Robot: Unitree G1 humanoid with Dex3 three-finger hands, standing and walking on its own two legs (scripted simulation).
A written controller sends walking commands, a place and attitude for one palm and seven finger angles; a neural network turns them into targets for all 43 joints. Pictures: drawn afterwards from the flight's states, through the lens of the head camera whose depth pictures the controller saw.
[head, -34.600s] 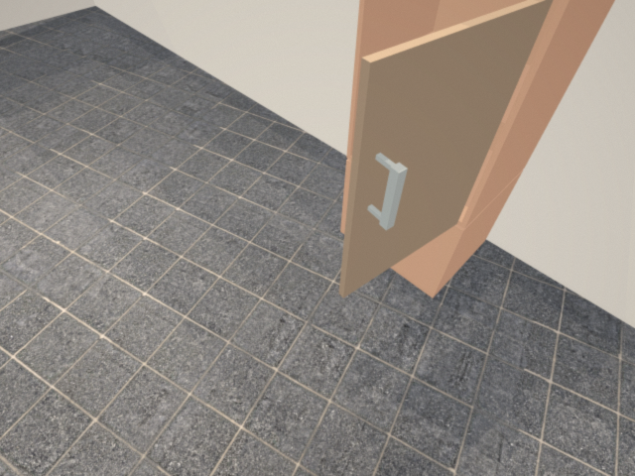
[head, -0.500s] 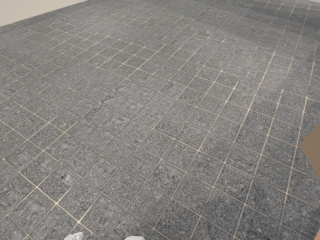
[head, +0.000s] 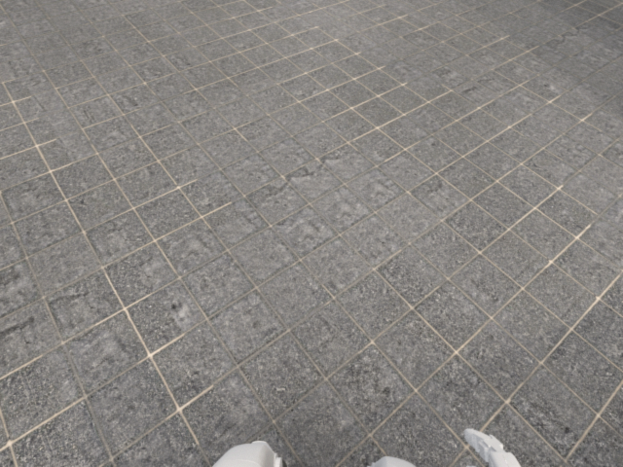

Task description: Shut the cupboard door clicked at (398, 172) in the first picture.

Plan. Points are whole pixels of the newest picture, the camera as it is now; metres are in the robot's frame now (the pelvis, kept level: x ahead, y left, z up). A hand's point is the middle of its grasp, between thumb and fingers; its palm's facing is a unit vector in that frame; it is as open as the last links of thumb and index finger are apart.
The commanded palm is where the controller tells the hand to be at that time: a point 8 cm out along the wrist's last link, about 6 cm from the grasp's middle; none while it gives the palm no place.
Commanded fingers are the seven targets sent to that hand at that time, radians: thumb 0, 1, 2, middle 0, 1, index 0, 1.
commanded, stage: walk to a spot facing it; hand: left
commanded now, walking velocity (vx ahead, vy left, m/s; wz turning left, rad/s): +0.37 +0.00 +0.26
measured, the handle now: out of the picture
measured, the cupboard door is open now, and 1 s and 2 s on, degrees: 49 49 49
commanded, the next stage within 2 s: turn to face it in 0.26 s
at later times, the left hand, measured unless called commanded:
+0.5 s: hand (236, 342) +0.30 +0.14 -0.14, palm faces +0.08 -0.98 -0.18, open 7.3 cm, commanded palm none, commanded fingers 0.00 0.90 0.90 -0.20 -0.30 -0.20 -0.30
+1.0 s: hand (208, 300) +0.38 +0.21 -0.15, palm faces -0.08 -0.98 -0.18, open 7.3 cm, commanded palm none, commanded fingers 0.00 0.90 0.90 -0.20 -0.30 -0.20 -0.30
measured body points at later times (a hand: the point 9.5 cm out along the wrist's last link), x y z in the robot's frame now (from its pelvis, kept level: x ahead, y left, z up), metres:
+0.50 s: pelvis +0.21 -0.03 +0.02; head +0.25 -0.04 +0.46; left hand +0.30 +0.19 -0.12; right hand +0.18 -0.26 -0.14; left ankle +0.10 +0.06 -0.65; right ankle +0.26 -0.13 -0.72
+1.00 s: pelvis +0.29 +0.01 +0.03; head +0.32 +0.04 +0.47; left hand +0.38 +0.26 -0.13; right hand +0.35 -0.23 -0.10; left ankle +0.31 +0.10 -0.72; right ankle +0.26 -0.13 -0.64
